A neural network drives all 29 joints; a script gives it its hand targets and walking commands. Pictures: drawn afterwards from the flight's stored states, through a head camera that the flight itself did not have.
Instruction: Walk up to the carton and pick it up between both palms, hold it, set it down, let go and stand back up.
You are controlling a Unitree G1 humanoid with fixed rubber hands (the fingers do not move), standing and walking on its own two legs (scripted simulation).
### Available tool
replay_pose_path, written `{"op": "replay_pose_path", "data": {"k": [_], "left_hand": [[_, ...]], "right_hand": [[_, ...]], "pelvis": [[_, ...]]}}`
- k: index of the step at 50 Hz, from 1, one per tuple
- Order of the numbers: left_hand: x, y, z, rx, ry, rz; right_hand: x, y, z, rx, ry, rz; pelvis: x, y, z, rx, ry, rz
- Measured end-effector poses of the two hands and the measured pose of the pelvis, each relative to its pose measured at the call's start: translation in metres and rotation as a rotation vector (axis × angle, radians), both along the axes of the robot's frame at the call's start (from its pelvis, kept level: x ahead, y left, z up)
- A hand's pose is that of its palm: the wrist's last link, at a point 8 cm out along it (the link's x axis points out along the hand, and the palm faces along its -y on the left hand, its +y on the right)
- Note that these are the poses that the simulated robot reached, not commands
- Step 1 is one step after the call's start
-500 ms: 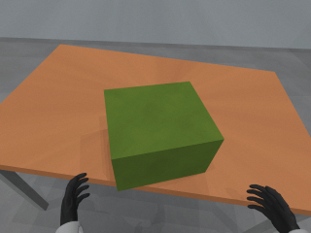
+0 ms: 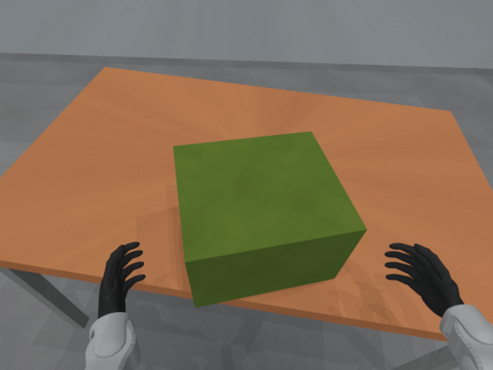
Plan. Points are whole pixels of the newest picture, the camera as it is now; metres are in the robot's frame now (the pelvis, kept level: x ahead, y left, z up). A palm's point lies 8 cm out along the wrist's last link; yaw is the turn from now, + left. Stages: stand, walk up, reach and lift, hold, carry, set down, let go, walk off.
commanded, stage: reach and lift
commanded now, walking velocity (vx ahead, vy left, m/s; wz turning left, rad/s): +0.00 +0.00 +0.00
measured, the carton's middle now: (256, 214) +0.41 +0.01 -0.03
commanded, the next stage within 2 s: none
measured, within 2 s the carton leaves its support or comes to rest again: neither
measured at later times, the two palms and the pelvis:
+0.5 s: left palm (109, 261) +0.25 +0.22 +0.06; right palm (425, 241) +0.32 -0.27 +0.06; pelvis -0.01 -0.01 +0.00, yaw +0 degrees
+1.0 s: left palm (97, 226) +0.28 +0.24 +0.09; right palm (408, 191) +0.40 -0.24 +0.10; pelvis +0.00 +0.00 +0.00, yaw +1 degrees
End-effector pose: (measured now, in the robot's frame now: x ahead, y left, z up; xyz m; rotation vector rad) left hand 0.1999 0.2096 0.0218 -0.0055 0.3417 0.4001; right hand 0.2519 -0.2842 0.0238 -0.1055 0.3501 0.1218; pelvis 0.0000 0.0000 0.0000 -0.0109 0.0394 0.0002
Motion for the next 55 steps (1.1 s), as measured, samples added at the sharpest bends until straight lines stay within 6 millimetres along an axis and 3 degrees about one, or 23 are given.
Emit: {"op": "replay_pose_path", "data": {"k": [13, 29, 41, 46, 55], "left_hand": [[0.023, 0.003, 0.022, 0.013, -0.028, -0.007], [0.05, 0.018, 0.048, 0.017, -0.042, 0.0], [0.073, 0.026, 0.058, 0.013, -0.008, -0.007], [0.078, 0.03, 0.071, 0.017, -0.044, -0.004], [0.089, 0.039, 0.078, 0.011, -0.008, 0.015]], "right_hand": [[0.033, 0.003, 0.013, 0.026, -0.021, 0.009], [0.083, 0.02, 0.047, 0.029, -0.07, 0.029], [0.119, 0.032, 0.057, 0.057, -0.061, 0.041], [0.134, 0.038, 0.068, 0.048, -0.091, 0.048], [0.162, 0.048, 0.088, 0.064, -0.101, 0.049]], "pelvis": [[-0.003, -0.007, 0.002, 0.004, 0.017, 0.007], [-0.007, -0.007, 0.004, 0.004, 0.032, 0.009], [-0.004, -0.004, 0.004, 0.002, 0.063, 0.015], [-0.002, -0.004, 0.005, -0.002, 0.072, 0.02], [-0.003, -0.006, 0.004, -0.001, 0.094, 0.027]]}}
